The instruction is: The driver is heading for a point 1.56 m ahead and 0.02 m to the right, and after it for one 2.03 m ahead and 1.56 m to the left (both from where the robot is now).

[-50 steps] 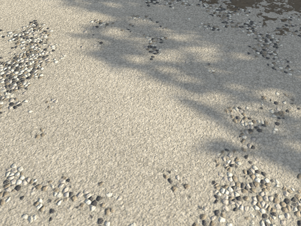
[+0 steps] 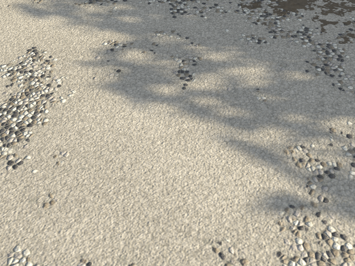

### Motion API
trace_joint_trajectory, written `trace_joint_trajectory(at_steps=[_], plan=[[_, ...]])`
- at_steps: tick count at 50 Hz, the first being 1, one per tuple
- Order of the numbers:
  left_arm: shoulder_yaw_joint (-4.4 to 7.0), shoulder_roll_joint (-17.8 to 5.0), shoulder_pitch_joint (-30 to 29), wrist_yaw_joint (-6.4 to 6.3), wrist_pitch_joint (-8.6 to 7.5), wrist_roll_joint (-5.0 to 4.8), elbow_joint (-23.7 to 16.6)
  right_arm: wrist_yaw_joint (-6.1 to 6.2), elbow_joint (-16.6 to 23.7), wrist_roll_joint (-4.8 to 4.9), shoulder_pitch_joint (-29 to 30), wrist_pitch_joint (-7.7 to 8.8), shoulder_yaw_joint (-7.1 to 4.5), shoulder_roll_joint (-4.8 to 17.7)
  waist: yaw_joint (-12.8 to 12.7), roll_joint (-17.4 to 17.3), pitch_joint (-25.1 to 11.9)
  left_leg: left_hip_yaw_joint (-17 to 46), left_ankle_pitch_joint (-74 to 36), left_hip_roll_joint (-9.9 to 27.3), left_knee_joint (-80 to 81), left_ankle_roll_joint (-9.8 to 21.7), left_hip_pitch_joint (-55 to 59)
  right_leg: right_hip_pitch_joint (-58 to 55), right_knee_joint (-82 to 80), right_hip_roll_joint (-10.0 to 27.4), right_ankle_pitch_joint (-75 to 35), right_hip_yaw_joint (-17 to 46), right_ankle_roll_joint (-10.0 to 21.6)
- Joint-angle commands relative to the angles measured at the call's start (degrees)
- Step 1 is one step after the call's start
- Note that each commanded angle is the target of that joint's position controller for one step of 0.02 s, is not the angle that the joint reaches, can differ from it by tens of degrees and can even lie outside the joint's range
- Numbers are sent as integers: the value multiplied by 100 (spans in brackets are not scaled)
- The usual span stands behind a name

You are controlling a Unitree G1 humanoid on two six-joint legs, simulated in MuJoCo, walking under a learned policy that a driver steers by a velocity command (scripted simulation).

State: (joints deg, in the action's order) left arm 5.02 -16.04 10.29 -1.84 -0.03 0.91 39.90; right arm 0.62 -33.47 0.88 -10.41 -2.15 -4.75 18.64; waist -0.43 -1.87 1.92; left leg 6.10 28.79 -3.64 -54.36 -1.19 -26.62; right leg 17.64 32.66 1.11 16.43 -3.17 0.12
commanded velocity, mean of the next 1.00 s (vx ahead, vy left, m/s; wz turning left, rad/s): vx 0.00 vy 0.00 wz -0.06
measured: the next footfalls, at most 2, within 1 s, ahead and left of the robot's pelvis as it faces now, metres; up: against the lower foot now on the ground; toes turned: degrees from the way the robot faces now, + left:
left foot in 0.20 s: +0.04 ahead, +0.14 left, +0.00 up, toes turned +8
right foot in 0.58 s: +0.04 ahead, -0.08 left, +0.00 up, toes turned +5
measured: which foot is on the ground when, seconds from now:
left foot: up 0.00-0.18, down 0.20-0.62, up 0.64-0.88, down 0.90-1.00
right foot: down 0.00-0.20, up 0.22-0.56, down 0.58-0.90, up 0.92-1.00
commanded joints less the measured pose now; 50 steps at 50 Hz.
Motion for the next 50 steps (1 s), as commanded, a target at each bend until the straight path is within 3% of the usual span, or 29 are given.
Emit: trace_joint_trajectory(at_steps=[1,4,6,8,9,10,11,12,13,14,16,19,21,23,25,28,29,30,31,33,35,37,40,44,45,46,47,48,50], plan=[[175,-858,-298,-98,-84,-65,-429,-44,415,51,-95,-18,-162,416,133,764,-464,-88,273,578,-1160,-174,-1032,-1100,-1160,1950,-2798,1604,1334],[234,-1047,-465,-104,36,-81,-403,-140,509,39,135,-61,-32,155,1,1080,-504,-651,-287,624,68,-181,-123,-749,-1095,1445,-2854,557,1035],[258,-1095,-338,-74,84,-135,-350,-218,561,77,138,-62,-73,277,-73,1229,-676,-837,-536,558,880,-98,313,-870,-955,1522,-2714,395,1000],[246,-1066,-326,-33,88,-254,-294,-223,430,52,-276,-81,-158,354,141,1030,-784,-1138,-1450,320,2060,101,1041,-730,-510,1524,-2167,190,774],[203,-875,-76,-2,70,-266,-186,-164,358,14,-497,-82,-233,476,172,690,-777,-999,-1891,182,2616,271,1611,-365,28,1330,-1451,-79,465],[124,-561,155,36,72,-77,-185,-77,440,2,-603,-50,-383,1026,76,-698,-619,434,-3649,1027,3068,663,2373,848,1443,789,281,-597,-65],[19,-396,-321,15,48,126,-585,-63,692,-179,-569,46,-435,1606,120,-1966,-632,2726,-5062,2496,3288,1917,2431,2308,2889,-56,2413,-173,-448],[110,-712,-721,-27,22,2,-615,-125,647,-327,-747,187,-374,1351,526,-1181,-1080,2800,-4498,2601,3485,2339,2270,2298,3778,-70,2414,662,-420],[130,-787,-631,-38,45,-123,-502,-122,564,-313,-483,273,-258,1102,304,-847,-855,2129,-3985,2338,3443,2022,2074,2297,3929,81,1906,741,-344],[151,-781,-418,-71,79,-109,-307,-77,538,-196,-149,283,-188,831,122,-508,-755,1604,-3583,2002,3356,1637,1958,2217,3761,211,1399,725,-336],[133,-706,-146,-72,136,-56,-59,4,489,-110,260,263,17,380,-87,-470,-810,869,-4027,1617,3280,1322,1554,1548,3510,258,673,641,-444],[-44,-278,61,35,149,-132,153,42,295,-235,336,313,169,-37,-131,-456,-892,170,-3738,1318,3366,1179,1467,663,2198,323,169,559,-526],[-121,-224,-209,77,147,-137,83,51,152,-273,200,310,134,71,87,-552,-726,203,-3159,1398,3462,1250,1493,304,1335,320,280,501,-508],[-72,-504,-306,89,159,-164,-16,44,47,-270,127,265,49,346,194,-602,-514,439,-2687,1599,3495,1416,1496,231,1005,232,579,374,-461],[-36,-657,-262,83,157,-200,-57,62,-3,-200,168,206,-11,504,198,-557,-311,642,-2541,1768,3455,1503,1536,333,771,171,649,302,-369],[-59,-575,17,105,126,-154,-20,122,-92,-78,193,141,-55,542,16,-372,-284,522,-2983,1761,3145,1332,1652,71,-106,90,-158,174,-142],[-45,-665,35,111,113,-119,-53,143,-139,-62,84,142,-71,508,12,-207,-316,351,-2830,1605,2954,1111,1650,-92,-410,159,-878,356,-5],[33,-982,53,95,101,-92,-95,167,-72,-145,23,174,-75,421,150,346,-431,-42,-2477,1225,2479,819,1467,-326,-307,471,-2261,828,196],[115,-1162,131,71,107,-173,-32,180,69,-237,114,201,-56,256,254,1198,-550,-766,-1991,570,1941,435,1182,-371,-548,835,-2332,1586,652],[95,-1029,277,42,67,-84,-123,203,243,-207,810,191,-30,45,-172,1655,-410,-799,-321,-59,810,97,107,-806,-1245,1551,-2279,2912,1465],[129,-1129,353,29,-87,-35,-154,152,254,-101,747,144,-97,126,-220,1223,-473,-194,873,39,-734,21,-666,-1222,-1293,1747,-2751,3068,1724],[157,-1114,-94,-6,-69,-200,-234,128,184,-97,539,146,-102,115,41,843,-497,-157,333,258,-49,-67,-603,-1228,-1093,1322,-2780,2453,1256],[206,-1102,-219,-51,184,-236,-300,40,147,-60,489,230,-32,-109,-34,1064,-727,-431,-300,74,998,-224,229,-954,-902,949,-2817,2216,1048],[190,-1015,-410,-26,286,-337,-450,-56,-70,-37,-194,267,-154,102,209,1131,-802,-625,-1763,-31,3151,-79,1573,-325,-647,639,-1375,2440,691],[129,-767,-212,-26,268,-270,-442,-7,-70,-97,-359,259,-248,415,142,533,-819,4,-1944,681,3415,158,2247,367,-22,288,-197,2160,360],[42,-403,-12,-24,220,-195,-543,40,54,-236,-252,194,-380,1089,-68,-1364,-637,1816,-2499,2165,3806,983,2398,1658,1310,-666,1656,1194,-65],[193,-895,-12,-46,141,-129,-550,3,161,-424,-235,277,-322,935,37,-1275,-600,2572,-2530,2789,3980,1671,1840,1734,2713,-416,2189,1343,-244],[315,-1183,38,-39,147,-190,-424,6,224,-402,83,346,-211,619,-100,-689,-383,2043,-2332,2568,3963,1668,1589,1746,3378,-271,1789,1416,-273],[349,-1087,248,-81,255,-209,-167,56,266,-215,555,402,-132,352,-241,-385,-159,945,-2039,1883,3873,1215,1571,1863,3708,-163,953,1272,-402]])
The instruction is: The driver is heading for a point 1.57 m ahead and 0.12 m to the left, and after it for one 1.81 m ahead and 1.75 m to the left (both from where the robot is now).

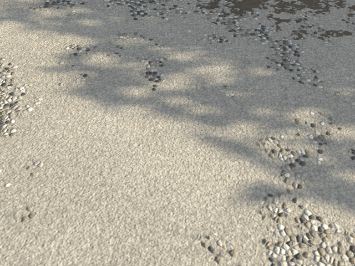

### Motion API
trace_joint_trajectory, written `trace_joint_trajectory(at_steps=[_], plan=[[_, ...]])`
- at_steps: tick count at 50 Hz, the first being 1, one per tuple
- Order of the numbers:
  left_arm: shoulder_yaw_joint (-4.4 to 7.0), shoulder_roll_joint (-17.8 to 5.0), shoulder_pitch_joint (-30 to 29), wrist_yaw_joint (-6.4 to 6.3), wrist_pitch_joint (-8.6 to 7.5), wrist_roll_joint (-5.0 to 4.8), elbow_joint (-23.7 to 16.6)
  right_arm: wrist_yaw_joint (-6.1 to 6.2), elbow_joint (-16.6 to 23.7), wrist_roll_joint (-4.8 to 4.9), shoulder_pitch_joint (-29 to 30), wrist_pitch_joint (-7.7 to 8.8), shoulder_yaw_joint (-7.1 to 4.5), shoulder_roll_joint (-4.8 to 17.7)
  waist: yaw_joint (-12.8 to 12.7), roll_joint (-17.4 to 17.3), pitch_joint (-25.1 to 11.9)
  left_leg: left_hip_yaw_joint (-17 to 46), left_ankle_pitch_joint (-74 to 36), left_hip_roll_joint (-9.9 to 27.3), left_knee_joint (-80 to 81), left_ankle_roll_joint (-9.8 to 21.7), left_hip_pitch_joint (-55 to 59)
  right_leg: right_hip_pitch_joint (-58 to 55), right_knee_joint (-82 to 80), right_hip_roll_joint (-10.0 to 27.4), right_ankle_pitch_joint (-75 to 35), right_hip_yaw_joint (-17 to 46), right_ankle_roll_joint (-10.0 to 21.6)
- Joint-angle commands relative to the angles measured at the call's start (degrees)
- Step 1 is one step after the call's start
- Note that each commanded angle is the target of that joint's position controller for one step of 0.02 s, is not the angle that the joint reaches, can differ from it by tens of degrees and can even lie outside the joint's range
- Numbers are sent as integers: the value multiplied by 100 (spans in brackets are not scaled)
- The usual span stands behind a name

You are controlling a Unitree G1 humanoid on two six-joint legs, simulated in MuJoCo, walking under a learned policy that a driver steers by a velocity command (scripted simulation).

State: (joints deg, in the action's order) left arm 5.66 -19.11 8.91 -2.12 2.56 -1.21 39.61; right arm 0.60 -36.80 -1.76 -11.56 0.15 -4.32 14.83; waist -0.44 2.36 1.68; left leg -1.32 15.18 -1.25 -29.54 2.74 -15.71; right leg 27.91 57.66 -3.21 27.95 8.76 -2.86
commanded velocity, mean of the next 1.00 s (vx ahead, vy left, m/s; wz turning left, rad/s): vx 0.22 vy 0.00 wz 0.14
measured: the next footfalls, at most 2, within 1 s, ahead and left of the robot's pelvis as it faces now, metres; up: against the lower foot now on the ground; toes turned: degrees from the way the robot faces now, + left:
right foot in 0.34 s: +0.02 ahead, -0.16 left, +0.00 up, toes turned -6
left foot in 0.74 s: +0.15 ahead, +0.13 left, +0.00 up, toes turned +9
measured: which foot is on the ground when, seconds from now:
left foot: down 0.00-0.36, up 0.38-0.72, down 0.74-1.00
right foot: up 0.00-0.32, down 0.34-0.74, up 0.76-1.00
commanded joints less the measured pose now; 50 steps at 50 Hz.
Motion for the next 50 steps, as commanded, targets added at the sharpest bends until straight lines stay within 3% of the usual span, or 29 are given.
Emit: trace_joint_trajectory(at_steps=[1,4,7,11,13,15,16,17,18,19,20,21,22,24,26,30,33,35,36,37,38,39,40,41,42,43,44,48,50], plan=[[261,-668,354,-47,28,3,-139,107,580,81,654,176,-141,686,-175,-862,-112,1379,-1090,1543,1357,812,497,849,1382,277,-455,5,-193],[184,-468,34,4,31,-49,-356,213,479,40,284,118,-124,661,70,-945,-241,869,-1508,1493,1352,968,944,966,1043,330,-773,-303,-384],[99,-341,-239,64,39,-9,-560,253,369,49,2,46,-188,830,272,-945,-368,826,-1592,1765,1362,1129,1484,1022,357,530,-682,-406,-480],[-68,-61,-264,116,27,92,-627,127,279,117,135,21,-198,949,250,-943,-459,586,-1914,1737,1297,1223,1065,-49,-849,581,-312,-626,-321],[-109,-3,-135,105,14,120,-542,21,169,174,181,42,-132,833,181,-1018,-521,546,-2258,1634,1147,1209,884,-709,-1699,506,-368,-802,-209],[-126,73,245,105,-15,145,-303,-63,30,270,248,69,-34,659,-57,-983,-535,482,-2424,1436,852,1003,643,-1636,-3263,377,-1434,-962,-33],[-104,-72,370,106,-31,171,-243,-98,-108,331,36,101,5,598,-119,-888,-487,461,-2259,1312,758,710,373,-2259,-4116,383,-2304,-887,125],[-35,-458,504,52,-43,191,-268,-146,-154,242,-168,171,53,544,-22,-555,-749,385,-1717,1113,583,289,-59,-3113,-3918,886,-3403,-361,286],[18,-848,593,-16,-15,244,-338,-227,-111,38,-314,237,134,362,173,438,-1045,76,175,663,120,-98,-691,-3689,-3423,1763,-4471,301,685],[25,-675,310,27,-12,200,-248,-172,-114,145,-268,196,138,346,120,980,-1004,-238,948,379,34,-309,-407,-2691,-3639,1903,-2062,342,1246],[71,-696,221,82,-62,132,-350,-133,-66,204,143,161,67,685,-156,819,-554,-472,981,123,-636,-366,-705,-2444,-4099,1682,10,469,1294],[98,-750,368,67,-126,152,-284,-102,55,269,492,136,-6,796,-385,987,-177,-414,1172,86,-1407,-332,-1378,-2359,-4493,1897,1031,869,1376],[105,-798,611,47,-237,170,-220,-69,121,323,612,81,-73,906,-527,1111,130,-51,1720,263,-2362,-271,-2024,-2360,-4789,2227,1135,1268,1557],[25,-484,684,21,-476,65,-83,-62,95,407,289,37,-130,813,-304,863,356,572,1474,507,-3128,-160,-2802,-2642,-4882,2385,731,1245,1550],[-2,-324,495,9,-578,50,-79,-97,85,377,266,81,-105,659,-196,617,293,541,922,615,-2906,-171,-2858,-2818,-4993,2232,79,657,1350],[103,-549,162,71,-665,93,-131,-255,132,303,287,101,32,371,-92,484,56,107,200,722,-1829,-282,-1588,-2074,-4929,1884,-1021,-597,1158],[195,-794,269,189,-677,-18,-44,-304,210,307,225,50,21,534,-69,406,61,-151,316,633,-1346,-191,-979,-1787,-4737,1991,-674,-827,1172],[198,-801,200,239,-641,-91,5,-289,113,310,-122,26,-20,615,169,197,109,-457,95,444,-878,-15,-344,-1445,-4312,2018,-288,-1050,1057],[161,-705,234,250,-634,-58,22,-258,-19,304,-498,11,-99,742,338,47,16,-631,165,213,-790,97,284,-1132,-3742,1892,-519,-1282,939],[58,-436,322,264,-635,46,31,-200,-232,354,-1250,3,-284,1065,663,-378,-302,-539,259,-7,-608,295,1237,-771,-2386,1572,-1191,-1683,723],[-86,9,127,235,-668,214,-269,-100,-289,365,-1914,35,-501,1889,851,-2128,-368,1917,901,1183,547,1016,2055,708,254,794,-535,-2183,132],[-128,-16,-117,188,-810,113,-621,-180,-44,300,-1814,209,-427,2066,701,-2318,-829,5016,2400,2052,1984,1881,2452,2030,1596,41,614,-820,60],[-44,-464,-277,240,-928,-126,-616,-231,45,276,-1493,345,-278,1567,692,-1459,-528,4748,2577,2271,2138,1820,2412,2575,1993,452,186,-392,244],[-39,-535,-264,272,-999,-152,-566,-241,73,245,-1322,414,-188,1289,548,-1183,-303,4149,2181,2097,1924,1634,2083,2520,1801,673,-320,-389,433],[-39,-501,-150,252,-1032,-7,-458,-232,120,242,-1013,416,-128,1109,341,-646,-132,3522,1486,1840,1754,1410,1673,2253,1395,878,-799,-379,469],[-11,-502,-96,243,-1030,134,-406,-202,175,216,-758,399,-84,1012,189,-604,-82,2969,822,1582,1736,1259,1304,1867,883,992,-1178,-353,455],[1,-485,-60,269,-994,166,-378,-162,238,179,-642,386,-61,988,108,-714,-97,2645,426,1385,1822,1186,1088,1557,648,987,-1468,-388,408],[-75,-247,-457,277,-864,209,-410,5,91,249,-907,404,-87,1073,157,-496,-5,1845,-1220,1091,1905,1143,1020,1488,-559,694,-2421,-589,58],[-154,-78,-777,313,-871,176,-456,66,-32,266,-996,382,-70,1021,241,-601,33,1442,-1483,894,1874,976,963,1246,-1508,552,-3042,-674,-29]])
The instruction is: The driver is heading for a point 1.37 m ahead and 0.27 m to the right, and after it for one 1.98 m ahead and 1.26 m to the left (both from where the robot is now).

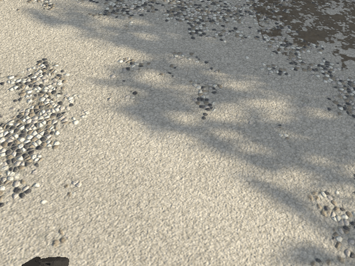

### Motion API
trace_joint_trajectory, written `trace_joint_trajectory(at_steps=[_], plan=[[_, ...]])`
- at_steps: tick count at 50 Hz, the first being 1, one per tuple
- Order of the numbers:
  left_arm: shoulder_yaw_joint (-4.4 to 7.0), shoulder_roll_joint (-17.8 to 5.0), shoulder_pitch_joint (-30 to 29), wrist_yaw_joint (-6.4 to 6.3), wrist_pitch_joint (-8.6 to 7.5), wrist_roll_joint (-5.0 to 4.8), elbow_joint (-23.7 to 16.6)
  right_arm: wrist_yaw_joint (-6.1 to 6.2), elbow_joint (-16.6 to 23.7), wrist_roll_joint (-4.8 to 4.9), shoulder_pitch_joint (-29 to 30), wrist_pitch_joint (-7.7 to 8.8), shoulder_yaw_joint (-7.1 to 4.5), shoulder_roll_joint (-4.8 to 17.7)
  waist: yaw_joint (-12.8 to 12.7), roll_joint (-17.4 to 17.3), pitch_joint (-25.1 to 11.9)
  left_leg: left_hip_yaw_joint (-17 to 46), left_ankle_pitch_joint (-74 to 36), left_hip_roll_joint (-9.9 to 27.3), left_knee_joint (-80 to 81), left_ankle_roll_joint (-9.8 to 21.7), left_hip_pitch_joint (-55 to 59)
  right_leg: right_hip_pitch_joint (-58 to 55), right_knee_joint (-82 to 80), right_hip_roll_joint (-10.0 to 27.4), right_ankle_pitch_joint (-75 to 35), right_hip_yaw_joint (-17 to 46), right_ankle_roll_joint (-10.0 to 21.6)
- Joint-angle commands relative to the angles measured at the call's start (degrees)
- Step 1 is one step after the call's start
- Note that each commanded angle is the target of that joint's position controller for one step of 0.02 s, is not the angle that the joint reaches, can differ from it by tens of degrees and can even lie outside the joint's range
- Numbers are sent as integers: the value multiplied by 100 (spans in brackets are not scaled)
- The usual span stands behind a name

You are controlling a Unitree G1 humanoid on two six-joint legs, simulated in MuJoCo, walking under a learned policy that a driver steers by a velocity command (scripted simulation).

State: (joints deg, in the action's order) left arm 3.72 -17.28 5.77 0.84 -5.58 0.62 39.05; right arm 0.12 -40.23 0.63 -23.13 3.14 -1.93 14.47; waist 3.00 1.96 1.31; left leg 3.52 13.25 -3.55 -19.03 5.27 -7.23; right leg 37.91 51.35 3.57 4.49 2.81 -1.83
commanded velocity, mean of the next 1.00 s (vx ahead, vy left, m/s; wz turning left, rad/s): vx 0.49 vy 0.00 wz -0.35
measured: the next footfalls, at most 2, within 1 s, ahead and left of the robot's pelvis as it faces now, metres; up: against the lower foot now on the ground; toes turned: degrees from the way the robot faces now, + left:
right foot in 0.26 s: +0.36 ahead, -0.11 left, +0.00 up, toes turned -1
left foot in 0.74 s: +0.66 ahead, +0.06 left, +0.00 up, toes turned -21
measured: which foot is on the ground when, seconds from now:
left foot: down 0.00-0.26, up 0.28-0.72, down 0.74-1.00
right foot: up 0.00-0.24, down 0.26-0.74, up 0.76-1.00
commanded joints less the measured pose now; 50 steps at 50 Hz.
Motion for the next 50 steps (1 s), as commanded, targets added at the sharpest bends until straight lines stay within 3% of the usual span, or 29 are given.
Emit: trace_joint_trajectory(at_steps=[1,5,9,11,12,13,14,15,16,17,18,19,20,22,26,28,31,34,35,36,37,38,39,40,41,42,43,45,50], plan=[[-1,-185,-607,58,-68,-31,-390,130,251,21,114,85,-300,1029,-17,-668,79,777,-1319,1063,853,638,70,44,-1274,-170,-1030,-174,-144],[-62,-144,-1240,203,-114,-150,-512,119,-33,27,-212,102,-298,1050,284,-680,361,652,-1200,1288,965,568,301,-157,-2053,-179,-1577,-307,47],[-45,-274,-1336,333,-163,-175,-592,112,-244,3,-281,28,-320,1110,233,-697,401,466,-2428,1610,570,483,1240,28,-2417,-261,-884,-429,496],[49,-473,-805,329,-142,-154,-464,150,-246,-33,-183,-19,-350,1243,-49,-857,-98,261,-4709,1569,-171,358,1593,-688,-2310,-603,-316,-667,742],[146,-659,-177,292,-115,-153,-308,164,-230,-74,-104,-66,-350,1286,-371,-879,-542,99,-5793,1455,-985,278,1663,-1420,-2303,-831,-153,-806,910],[227,-823,675,238,-78,-152,-138,179,-167,-97,84,-95,-325,1294,-862,-765,-1040,-122,-5886,1293,-2158,101,1044,-2772,-2371,-726,-471,-638,1122],[283,-1177,1619,175,-21,-124,-25,205,14,-278,49,-68,-214,1020,-1066,91,-1808,-281,-3573,947,-4017,-88,-380,-4609,-2115,369,-695,977,1503],[317,-1326,1679,236,-57,-151,50,89,39,-196,-799,38,-56,451,-443,1494,-2378,79,1836,-218,-5903,-526,-2750,-6385,-2742,1633,673,4144,2616],[231,-790,1611,204,-27,-268,47,22,88,-51,-164,195,-110,1007,-847,648,-1994,627,1639,76,-6202,-441,-3345,-6163,-3287,1423,1595,4219,2339],[195,-705,1269,144,16,-221,-38,-40,314,121,556,319,-154,1166,-852,320,-1104,542,1094,351,-6005,-389,-3613,-5339,-3474,1257,1449,3367,2098],[182,-708,999,119,39,-159,-110,-35,394,59,889,417,-119,1089,-682,-324,-647,432,750,553,-5607,-364,-3465,-4470,-3623,1033,839,2885,1973],[156,-654,823,105,42,-123,-167,-17,430,-67,1013,452,-145,1064,-506,-525,-339,371,554,677,-5190,-428,-3286,-3853,-3730,824,167,2523,1945],[126,-613,746,76,37,-54,-219,-20,454,-119,901,431,-150,1024,-310,-346,-322,380,433,776,-4981,-489,-2980,-3451,-3857,676,-257,2290,1958],[125,-591,705,30,42,-122,-211,3,459,-175,727,343,-121,898,-151,-77,-271,262,436,880,-4454,-687,-2843,-3027,-3990,533,-721,1958,2020],[198,-860,940,-90,90,-192,-83,37,701,-216,1480,271,15,575,-359,10,-17,-39,-629,745,-2780,-978,-2524,-2145,-4000,94,-909,1243,1754],[212,-908,1183,-134,160,-224,3,9,779,-182,1958,312,49,485,-596,84,-60,-99,-1532,501,-1876,-1010,-2075,-1982,-3851,-91,-672,1123,1520],[217,-911,1505,-163,251,-267,113,-46,871,-62,2314,362,-10,620,-734,216,-153,50,-1812,323,-1239,-978,-1802,-2328,-3530,51,-174,1526,1374],[219,-866,1475,-187,313,-247,104,-78,853,-13,2183,414,-150,884,-550,405,-225,242,-1194,348,-893,-741,-1570,-2898,-2966,298,73,2096,1204],[214,-830,1384,-182,334,-229,76,-71,779,-4,1886,436,-205,948,-356,460,-282,175,-1055,357,-727,-599,-1162,-2870,-2704,269,-6,2144,1119],[156,-659,1359,-162,330,-194,41,-36,683,-42,1378,458,-294,1093,-82,406,-574,181,-985,501,-567,-391,-333,-2704,-2092,24,-171,1976,947],[17,-277,1386,-126,303,-100,-72,17,631,-142,559,465,-385,1391,256,-146,-1355,1015,-600,1430,-677,3,1052,-2103,-573,-314,525,1538,745],[-99,49,2179,-116,251,-258,-230,-4,422,-191,118,367,-496,1790,-55,-2012,-2064,3551,662,2673,-227,920,2756,-176,1208,-1058,2873,717,399],[-8,-524,2157,-142,256,-327,-121,-47,466,-86,159,333,-414,1296,43,-1627,-1743,4222,1848,2781,81,885,2561,558,2054,-581,2840,785,310],[89,-841,1572,-147,290,-304,-173,-27,508,-69,387,307,-331,974,187,-1036,-1008,3352,1726,2520,167,645,1921,743,2311,-393,2281,716,258],[102,-822,1251,-158,320,-233,-247,-24,514,-108,656,281,-286,876,114,-645,-583,2579,933,2271,229,511,1275,607,2255,-214,1861,538,203],[117,-758,1045,-142,321,-177,-329,-23,460,-126,819,266,-252,765,29,-611,-258,2031,284,2038,360,484,788,536,2021,-69,1583,521,172],[123,-661,1045,-104,342,-204,-367,-11,420,-161,903,277,-229,707,-97,-786,-137,1599,-85,1880,508,432,438,308,1869,80,1410,490,164],[87,-440,1068,-66,409,-240,-389,-16,316,-122,938,322,-241,669,-173,-896,-63,1034,-477,1749,763,482,143,141,1653,164,1282,324,132],[-12,-200,541,-16,421,-161,-588,-28,-4,-96,788,352,-347,963,-114,-559,48,207,-1395,1818,1035,655,233,350,430,243,447,313,49]])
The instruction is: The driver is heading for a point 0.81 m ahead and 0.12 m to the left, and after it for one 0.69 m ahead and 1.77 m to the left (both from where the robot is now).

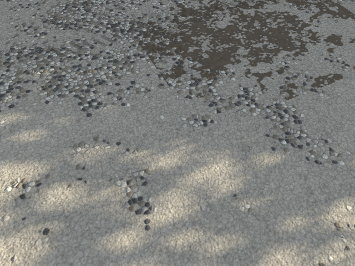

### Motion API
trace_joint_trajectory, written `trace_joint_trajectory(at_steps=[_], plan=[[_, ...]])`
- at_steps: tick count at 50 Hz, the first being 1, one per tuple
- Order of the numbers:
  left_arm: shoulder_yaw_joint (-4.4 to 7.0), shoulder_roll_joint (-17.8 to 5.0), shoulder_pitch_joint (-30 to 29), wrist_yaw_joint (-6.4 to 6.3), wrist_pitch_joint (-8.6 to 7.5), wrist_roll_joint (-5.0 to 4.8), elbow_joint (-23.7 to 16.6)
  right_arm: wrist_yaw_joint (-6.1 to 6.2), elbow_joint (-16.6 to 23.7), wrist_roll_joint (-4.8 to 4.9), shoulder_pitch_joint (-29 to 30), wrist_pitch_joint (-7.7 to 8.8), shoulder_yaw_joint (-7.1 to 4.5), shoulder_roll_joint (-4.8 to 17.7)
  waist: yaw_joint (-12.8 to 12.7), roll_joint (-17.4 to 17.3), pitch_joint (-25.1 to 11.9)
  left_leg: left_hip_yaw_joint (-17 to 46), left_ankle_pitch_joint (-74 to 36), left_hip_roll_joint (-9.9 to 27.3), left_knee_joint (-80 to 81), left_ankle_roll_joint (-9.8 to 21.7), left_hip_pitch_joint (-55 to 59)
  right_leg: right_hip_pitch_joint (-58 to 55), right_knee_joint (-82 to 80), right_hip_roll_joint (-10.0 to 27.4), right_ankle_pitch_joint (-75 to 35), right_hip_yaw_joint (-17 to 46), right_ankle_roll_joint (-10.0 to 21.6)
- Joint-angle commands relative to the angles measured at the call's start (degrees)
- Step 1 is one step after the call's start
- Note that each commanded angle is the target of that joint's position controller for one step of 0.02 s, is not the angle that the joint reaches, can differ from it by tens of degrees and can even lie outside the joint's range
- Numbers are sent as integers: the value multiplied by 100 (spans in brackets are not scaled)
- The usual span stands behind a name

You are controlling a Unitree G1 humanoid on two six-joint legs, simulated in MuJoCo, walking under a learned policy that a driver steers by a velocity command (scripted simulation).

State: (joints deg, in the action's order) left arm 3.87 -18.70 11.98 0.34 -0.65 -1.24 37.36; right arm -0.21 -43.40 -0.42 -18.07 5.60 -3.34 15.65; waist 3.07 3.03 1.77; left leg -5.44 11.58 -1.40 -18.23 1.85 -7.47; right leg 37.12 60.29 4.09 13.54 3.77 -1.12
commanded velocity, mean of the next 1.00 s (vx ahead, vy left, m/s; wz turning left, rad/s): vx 0.49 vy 0.00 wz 0.31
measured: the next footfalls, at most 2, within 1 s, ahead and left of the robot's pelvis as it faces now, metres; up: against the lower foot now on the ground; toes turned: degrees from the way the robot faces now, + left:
right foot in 0.24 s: +0.29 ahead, -0.16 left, +0.00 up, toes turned -2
left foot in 0.76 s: +0.54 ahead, +0.13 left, +0.00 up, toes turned +19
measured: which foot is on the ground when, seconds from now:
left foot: down 0.00-0.26, up 0.28-0.74, down 0.76-1.00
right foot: up 0.00-0.22, down 0.24-0.78, up 0.80-1.00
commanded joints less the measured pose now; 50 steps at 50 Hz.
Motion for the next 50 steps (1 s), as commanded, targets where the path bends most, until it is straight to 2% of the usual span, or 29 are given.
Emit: trace_joint_trajectory(at_steps=[1,5,8,10,11,12,13,14,15,16,17,19,21,23,28,32,34,36,37,38,39,40,41,42,43,44,45,48,50], plan=[[-52,-15,-201,61,-104,28,-428,-3,257,24,272,94,-206,875,-90,-639,14,915,-1340,1543,973,972,270,323,-847,156,-732,166,4],[-147,97,-1036,185,-247,45,-623,-25,-45,180,-85,7,-215,1053,147,-564,244,611,-1416,1471,997,912,310,-157,-2158,15,-1275,-287,136],[-109,-58,-1371,244,-327,20,-774,-41,-252,257,-349,-105,-241,1222,117,-687,318,854,-1874,1693,748,867,759,-337,-2730,-119,-832,-368,284],[7,-304,-955,238,-372,31,-688,-13,-319,275,-301,-172,-262,1355,-251,-822,25,856,-2908,1682,159,714,871,-1187,-3115,-334,-634,-467,445],[136,-517,-216,196,-378,55,-463,1,-338,281,-241,-190,-230,1314,-688,-772,-443,647,-3544,1445,-674,554,633,-2340,-3376,-486,-875,-589,594],[281,-841,689,114,-352,108,-239,12,-284,206,-238,-158,-129,1078,-1101,-704,-1123,480,-2899,1156,-1876,322,-242,-3942,-3135,-81,-1084,-239,791],[399,-1422,1360,18,-298,267,-178,-17,-42,79,-623,-80,87,401,-1069,556,-2113,225,-52,373,-4133,-116,-2448,-6193,-3139,1602,-620,2047,1493],[313,-1140,1395,7,-282,260,-202,-13,-134,176,-730,-1,77,521,-1085,905,-2663,1127,2233,70,-5213,-176,-3067,-6111,-3910,2117,-157,3555,1828],[192,-778,1093,28,-296,190,-146,-22,-49,329,-356,-2,-87,983,-1050,545,-1705,1293,1942,360,-5565,-152,-3536,-5396,-4076,1882,105,2756,1599],[124,-564,773,46,-318,120,-98,-15,43,333,-67,-17,-90,947,-866,474,-1043,1094,1483,609,-5421,-127,-3613,-4658,-4236,1629,15,1955,1433],[69,-354,428,75,-353,116,-57,12,49,250,73,-57,-99,867,-673,305,-653,1038,1059,776,-5172,-148,-3455,-3987,-4474,1377,-156,1452,1324],[44,-140,17,106,-473,171,-1,25,-57,219,-184,-230,-116,679,-316,468,-359,1092,479,966,-4942,-210,-2812,-3109,-4932,1105,-606,709,1221],[88,-161,-93,90,-584,195,122,29,-54,226,-200,-351,-94,470,-186,271,-184,1110,215,981,-4829,-287,-2755,-2804,-5193,1110,-1159,226,1272],[132,-243,-63,44,-626,229,262,44,63,201,54,-399,-99,437,-185,119,-1,1199,-185,989,-4448,-342,-3024,-2821,-5300,1104,-1477,-179,1260],[222,-536,171,-70,-558,185,489,-138,373,165,926,-342,0,264,-477,-62,264,845,-1369,893,-2777,-250,-3015,-3113,-5394,1048,-1616,-996,1130],[305,-734,477,-93,-426,58,692,-272,713,166,1547,-357,17,314,-671,-138,472,590,-1103,836,-2074,-12,-3213,-3833,-5205,1281,-1750,-1260,1019],[343,-839,510,-98,-337,2,748,-323,853,158,1640,-370,-16,396,-620,-83,418,368,-642,683,-1900,161,-3094,-4165,-4831,1346,-2517,-1400,914],[388,-1021,426,-126,-251,-42,732,-331,873,151,1265,-410,-137,606,-321,107,-3,-5,-62,266,-1902,396,-2303,-4305,-3890,1292,-4446,-1577,770],[386,-1043,341,-135,-199,-74,710,-308,728,169,581,-427,-271,810,94,75,-393,-163,-53,-31,-1714,566,-1383,-4123,-2883,1147,-5030,-1725,649],[320,-909,377,-153,-198,-56,680,-222,467,188,-385,-461,-480,1176,562,-122,-909,-4,-332,-226,-1440,791,174,-3331,-1483,893,-4525,-1827,419],[112,-264,796,-130,-275,194,420,-101,389,226,-746,-491,-662,1905,287,-1553,-1351,2469,-160,1168,-1242,1565,2151,-990,705,201,-640,-1782,16],[-18,-93,709,-73,-491,165,259,-148,651,201,-621,-381,-581,1905,141,-1632,-2293,5368,1048,2064,-80,2379,2993,306,1897,-703,2164,-365,-102],[110,-615,-37,-9,-635,-82,120,-204,639,154,-538,-283,-433,1418,435,-903,-1811,4898,1089,2008,298,1997,2735,923,2041,-374,1763,165,41],[85,-576,-253,-1,-717,-142,24,-202,613,140,-328,-219,-379,1235,280,-776,-1141,4124,766,1812,267,1784,2016,1034,1680,-141,1264,102,174],[85,-532,-214,-49,-740,-7,106,-187,655,155,68,-204,-318,1038,1,-395,-716,3451,148,1547,235,1577,1176,727,1162,107,866,98,180],[131,-589,-106,-77,-703,111,167,-155,741,113,370,-198,-255,850,-220,-496,-545,2980,-438,1339,300,1474,539,282,724,268,573,130,146],[147,-592,-17,-62,-632,146,192,-127,833,59,519,-199,-228,794,-348,-622,-495,2788,-765,1202,423,1454,147,-48,557,314,390,133,94],[113,-400,-56,-87,-473,232,172,-22,824,48,526,-175,-281,984,-448,-544,-353,2171,-2586,1016,436,1491,-481,-308,-89,149,47,-79,-207],[52,-251,-402,-111,-437,255,66,71,746,75,429,-231,-322,1090,-378,-568,-274,1743,-3348,760,228,1296,-735,-448,-938,-60,-466,-186,-349]])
